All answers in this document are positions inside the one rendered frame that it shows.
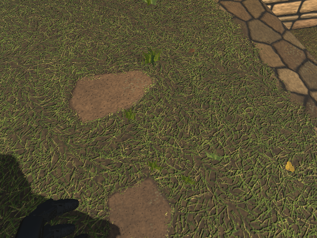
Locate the robot left hand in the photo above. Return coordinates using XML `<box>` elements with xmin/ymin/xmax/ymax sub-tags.
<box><xmin>15</xmin><ymin>198</ymin><xmax>88</xmax><ymax>238</ymax></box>

